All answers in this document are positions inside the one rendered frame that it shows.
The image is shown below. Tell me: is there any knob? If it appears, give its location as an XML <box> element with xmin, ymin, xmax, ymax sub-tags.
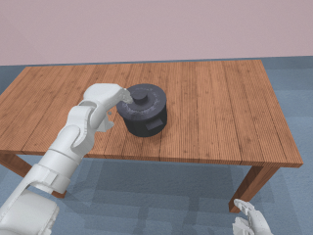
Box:
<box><xmin>132</xmin><ymin>89</ymin><xmax>148</xmax><ymax>104</ymax></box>

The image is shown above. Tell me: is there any robot left upper arm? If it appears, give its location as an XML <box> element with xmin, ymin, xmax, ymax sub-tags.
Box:
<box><xmin>0</xmin><ymin>189</ymin><xmax>60</xmax><ymax>235</ymax></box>

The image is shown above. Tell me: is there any right robot hand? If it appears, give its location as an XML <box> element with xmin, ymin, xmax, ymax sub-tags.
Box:
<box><xmin>232</xmin><ymin>199</ymin><xmax>271</xmax><ymax>235</ymax></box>

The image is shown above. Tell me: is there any lid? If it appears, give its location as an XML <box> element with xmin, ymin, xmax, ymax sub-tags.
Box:
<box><xmin>115</xmin><ymin>83</ymin><xmax>167</xmax><ymax>122</ymax></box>

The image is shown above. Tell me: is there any pot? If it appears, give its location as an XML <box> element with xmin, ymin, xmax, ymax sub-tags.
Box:
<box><xmin>123</xmin><ymin>105</ymin><xmax>167</xmax><ymax>138</ymax></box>

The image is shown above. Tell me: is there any left robot hand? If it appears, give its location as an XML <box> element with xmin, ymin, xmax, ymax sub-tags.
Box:
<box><xmin>83</xmin><ymin>83</ymin><xmax>133</xmax><ymax>132</ymax></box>

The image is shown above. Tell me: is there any table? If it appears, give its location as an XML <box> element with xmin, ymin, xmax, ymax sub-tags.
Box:
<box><xmin>0</xmin><ymin>60</ymin><xmax>304</xmax><ymax>213</ymax></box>

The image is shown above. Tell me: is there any left robot forearm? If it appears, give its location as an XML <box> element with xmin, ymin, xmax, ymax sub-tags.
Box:
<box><xmin>0</xmin><ymin>98</ymin><xmax>107</xmax><ymax>221</ymax></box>

